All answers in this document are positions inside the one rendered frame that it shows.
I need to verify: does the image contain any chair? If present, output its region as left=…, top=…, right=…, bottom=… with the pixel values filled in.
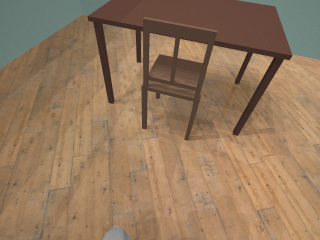
left=141, top=17, right=218, bottom=141

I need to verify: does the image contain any left robot thigh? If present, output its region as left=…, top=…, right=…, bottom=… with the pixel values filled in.
left=102, top=228, right=129, bottom=240

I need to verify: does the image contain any table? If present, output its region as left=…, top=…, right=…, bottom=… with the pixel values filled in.
left=87, top=0, right=293, bottom=136

